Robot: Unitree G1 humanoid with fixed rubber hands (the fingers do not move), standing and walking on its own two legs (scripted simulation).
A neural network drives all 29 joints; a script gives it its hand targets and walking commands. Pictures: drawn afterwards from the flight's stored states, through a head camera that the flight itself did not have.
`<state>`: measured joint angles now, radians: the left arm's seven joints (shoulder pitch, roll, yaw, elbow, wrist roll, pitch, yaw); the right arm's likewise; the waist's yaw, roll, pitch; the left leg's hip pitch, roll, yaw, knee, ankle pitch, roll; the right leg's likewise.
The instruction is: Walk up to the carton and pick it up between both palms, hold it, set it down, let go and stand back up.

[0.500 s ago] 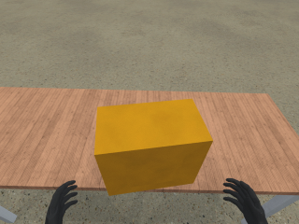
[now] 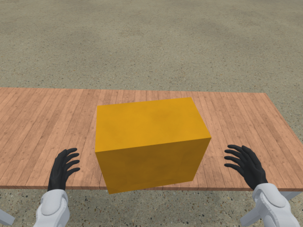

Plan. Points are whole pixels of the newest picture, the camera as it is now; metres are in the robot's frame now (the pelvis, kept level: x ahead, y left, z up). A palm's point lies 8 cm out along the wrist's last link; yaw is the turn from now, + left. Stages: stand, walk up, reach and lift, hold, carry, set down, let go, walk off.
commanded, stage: reach and lift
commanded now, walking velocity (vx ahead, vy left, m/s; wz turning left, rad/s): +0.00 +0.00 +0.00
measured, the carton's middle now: (149, 146) +0.37 +0.02 -0.02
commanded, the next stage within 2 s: none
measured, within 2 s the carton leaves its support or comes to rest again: neither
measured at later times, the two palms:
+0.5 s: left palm (53, 143) +0.29 +0.26 +0.10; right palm (246, 140) +0.33 -0.25 +0.08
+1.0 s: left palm (53, 115) +0.35 +0.26 +0.14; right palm (246, 109) +0.40 -0.25 +0.13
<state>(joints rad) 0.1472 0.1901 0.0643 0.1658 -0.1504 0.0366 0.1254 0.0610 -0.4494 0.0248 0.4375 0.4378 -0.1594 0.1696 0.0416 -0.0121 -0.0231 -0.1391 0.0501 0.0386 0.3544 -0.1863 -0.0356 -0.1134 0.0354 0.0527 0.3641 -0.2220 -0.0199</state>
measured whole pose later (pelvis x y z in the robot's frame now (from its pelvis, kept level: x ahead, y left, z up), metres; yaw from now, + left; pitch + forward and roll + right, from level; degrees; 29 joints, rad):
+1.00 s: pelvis -0.01 -0.01 +0.00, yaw +0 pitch +7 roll +0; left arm -0.51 0.33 0.23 0.17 -0.20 0.58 0.06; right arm -0.61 -0.60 0.02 0.56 0.50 0.26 0.12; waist 0.06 0.00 -0.03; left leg -0.32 0.06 0.02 0.32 -0.13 -0.04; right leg -0.29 0.05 0.04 0.32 -0.16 -0.03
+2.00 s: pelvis -0.01 +0.00 -0.02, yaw +1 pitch +17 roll -1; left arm -0.65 0.23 0.09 0.98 -0.21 -0.17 0.06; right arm -0.72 -0.44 0.14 1.14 0.44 -0.24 0.08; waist 0.11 0.03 -0.17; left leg -0.63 0.07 -0.02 0.52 -0.19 -0.05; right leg -0.57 0.06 0.01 0.48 -0.21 -0.02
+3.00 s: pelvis -0.03 +0.00 -0.03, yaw +1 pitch +21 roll -1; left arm -0.76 0.12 0.08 1.15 -0.20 -0.28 0.13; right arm -0.86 -0.33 0.11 1.29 0.35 -0.26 0.03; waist 0.11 0.03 -0.24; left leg -0.76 0.07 -0.02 0.61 -0.21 -0.05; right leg -0.71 0.06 0.00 0.58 -0.23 -0.03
